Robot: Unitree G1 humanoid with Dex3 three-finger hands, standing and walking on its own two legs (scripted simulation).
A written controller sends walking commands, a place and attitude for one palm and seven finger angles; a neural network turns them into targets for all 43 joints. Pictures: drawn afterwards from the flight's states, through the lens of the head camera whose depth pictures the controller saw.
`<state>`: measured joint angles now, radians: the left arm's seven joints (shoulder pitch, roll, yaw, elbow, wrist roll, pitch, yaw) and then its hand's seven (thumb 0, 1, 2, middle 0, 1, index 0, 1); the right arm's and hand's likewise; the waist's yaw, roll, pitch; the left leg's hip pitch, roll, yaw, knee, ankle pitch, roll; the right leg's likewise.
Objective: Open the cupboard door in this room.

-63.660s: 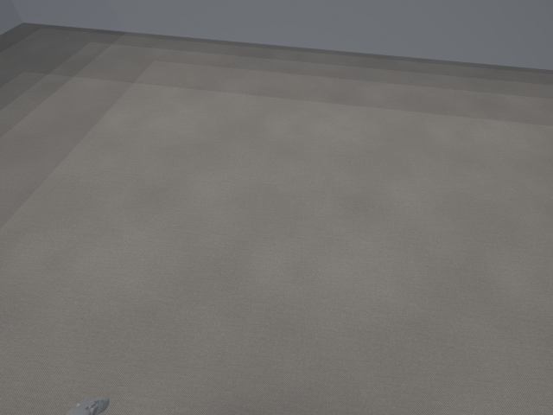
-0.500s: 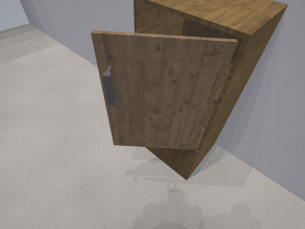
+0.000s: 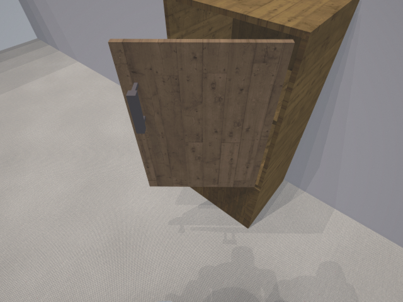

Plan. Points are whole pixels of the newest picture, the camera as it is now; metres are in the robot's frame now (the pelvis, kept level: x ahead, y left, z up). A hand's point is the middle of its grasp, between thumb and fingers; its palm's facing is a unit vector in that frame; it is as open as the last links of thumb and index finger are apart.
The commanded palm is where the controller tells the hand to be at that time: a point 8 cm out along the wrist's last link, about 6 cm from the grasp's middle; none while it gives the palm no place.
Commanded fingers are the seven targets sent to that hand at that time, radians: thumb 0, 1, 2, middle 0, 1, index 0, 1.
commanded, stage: come to a stop and stand still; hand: left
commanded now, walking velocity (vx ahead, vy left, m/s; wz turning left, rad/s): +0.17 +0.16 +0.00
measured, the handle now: (138, 108) +0.57 +0.21 +0.06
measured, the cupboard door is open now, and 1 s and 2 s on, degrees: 39 39 39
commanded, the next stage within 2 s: look again from close up in 0.52 s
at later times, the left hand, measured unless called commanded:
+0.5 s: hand out of the picture -0.03 +0.18 -0.17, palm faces +0.07 -0.99 -0.13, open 7.4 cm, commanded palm none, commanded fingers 0.00 0.90 0.90 -0.20 -0.30 -0.20 -0.30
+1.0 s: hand out of the picture -0.02 +0.21 -0.17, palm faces +0.04 -0.98 -0.20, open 7.4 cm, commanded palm none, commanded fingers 0.00 0.90 0.90 -0.20 -0.30 -0.20 -0.30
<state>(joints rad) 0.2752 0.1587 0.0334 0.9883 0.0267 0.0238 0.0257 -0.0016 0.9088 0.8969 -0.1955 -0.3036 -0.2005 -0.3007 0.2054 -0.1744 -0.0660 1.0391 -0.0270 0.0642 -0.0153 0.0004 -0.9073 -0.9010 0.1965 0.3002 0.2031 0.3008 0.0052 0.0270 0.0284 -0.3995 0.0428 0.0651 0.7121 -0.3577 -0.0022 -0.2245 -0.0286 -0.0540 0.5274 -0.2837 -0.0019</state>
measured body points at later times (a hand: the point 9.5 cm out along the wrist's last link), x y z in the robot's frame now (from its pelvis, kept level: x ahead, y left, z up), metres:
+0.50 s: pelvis +0.00 +0.03 +0.01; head +0.01 +0.05 +0.46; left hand -0.03 +0.23 -0.16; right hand -0.01 -0.17 -0.15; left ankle +0.00 +0.12 -0.73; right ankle +0.00 -0.12 -0.73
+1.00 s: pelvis -0.02 +0.03 +0.00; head -0.03 +0.03 +0.45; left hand -0.02 +0.26 -0.16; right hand +0.02 -0.20 -0.15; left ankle +0.00 +0.12 -0.73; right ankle +0.00 -0.12 -0.73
